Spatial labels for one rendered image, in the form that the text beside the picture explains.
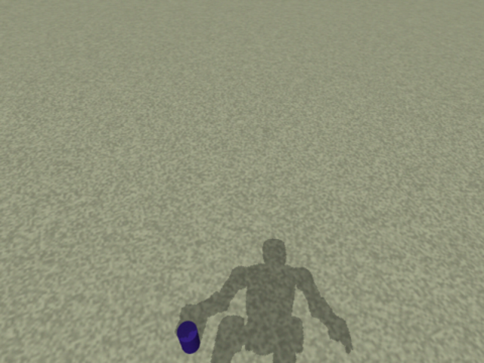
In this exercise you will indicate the can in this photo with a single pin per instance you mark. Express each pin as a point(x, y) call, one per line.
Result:
point(188, 337)

